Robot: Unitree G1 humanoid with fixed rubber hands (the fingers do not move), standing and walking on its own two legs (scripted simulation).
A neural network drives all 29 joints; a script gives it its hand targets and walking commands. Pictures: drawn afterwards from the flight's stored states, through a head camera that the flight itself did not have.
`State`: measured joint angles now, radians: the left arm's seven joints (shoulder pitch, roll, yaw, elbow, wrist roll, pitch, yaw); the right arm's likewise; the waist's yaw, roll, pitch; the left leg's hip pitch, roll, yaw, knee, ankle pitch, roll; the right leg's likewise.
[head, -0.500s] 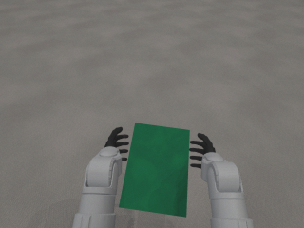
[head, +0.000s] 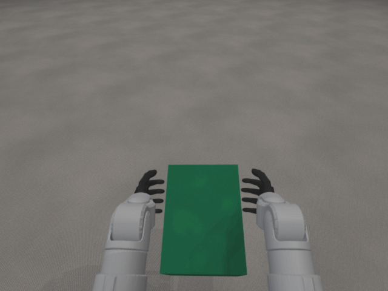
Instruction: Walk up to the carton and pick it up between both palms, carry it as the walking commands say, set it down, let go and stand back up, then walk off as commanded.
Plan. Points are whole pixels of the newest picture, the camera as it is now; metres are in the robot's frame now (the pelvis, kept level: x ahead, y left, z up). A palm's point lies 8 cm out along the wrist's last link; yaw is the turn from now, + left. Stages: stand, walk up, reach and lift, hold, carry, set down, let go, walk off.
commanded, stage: carry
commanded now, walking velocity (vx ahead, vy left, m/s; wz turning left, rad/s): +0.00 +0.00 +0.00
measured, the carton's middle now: (203, 221) +0.31 +0.00 -0.03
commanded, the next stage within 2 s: none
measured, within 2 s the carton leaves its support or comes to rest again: neither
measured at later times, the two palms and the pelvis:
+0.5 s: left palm (138, 208) +0.28 +0.13 +0.07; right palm (261, 206) +0.29 -0.12 +0.07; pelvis -0.01 +0.01 +0.00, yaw +1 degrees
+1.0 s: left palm (136, 209) +0.29 +0.14 +0.06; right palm (257, 210) +0.29 -0.11 +0.05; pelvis -0.01 +0.01 +0.00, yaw +1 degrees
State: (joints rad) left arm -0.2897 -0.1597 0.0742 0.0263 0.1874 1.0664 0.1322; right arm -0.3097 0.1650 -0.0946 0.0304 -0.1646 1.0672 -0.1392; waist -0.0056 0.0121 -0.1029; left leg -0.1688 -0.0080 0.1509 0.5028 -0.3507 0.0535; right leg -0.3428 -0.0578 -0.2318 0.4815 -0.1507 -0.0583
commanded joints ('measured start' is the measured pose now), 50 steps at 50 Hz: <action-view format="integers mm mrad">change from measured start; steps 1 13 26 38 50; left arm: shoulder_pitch -424 -423 -403 -378 -349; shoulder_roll -949 -934 -908 -884 -856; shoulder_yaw -492 -477 -464 -444 -411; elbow -60 -55 -46 -27 10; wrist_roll -331 -315 -287 -255 -210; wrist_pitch -37 -77 -130 -180 -243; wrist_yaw -247 -242 -234 -227 -221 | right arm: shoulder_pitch -414 -387 -350 -325 -307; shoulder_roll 948 946 923 895 864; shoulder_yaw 499 480 460 441 416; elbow -50 -21 1 15 37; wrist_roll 342 328 297 266 224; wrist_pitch -34 -72 -123 -173 -237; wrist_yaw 258 257 253 248 244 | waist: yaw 0 0 -3 -7 -11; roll -18 -18 -6 1 0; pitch -178 -209 -212 -211 -212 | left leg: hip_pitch -90 -94 -88 -78 -78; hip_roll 138 136 146 150 146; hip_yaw -137 -146 -155 -161 -164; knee -119 -110 -99 -90 -85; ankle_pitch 61 100 197 262 268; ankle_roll -20 -21 -24 -28 -29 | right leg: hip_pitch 179 193 181 166 161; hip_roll -138 -142 -131 -124 -123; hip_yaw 182 175 157 147 147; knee -80 -72 -34 -10 -4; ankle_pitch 61 114 141 138 137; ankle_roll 2 7 6 6 4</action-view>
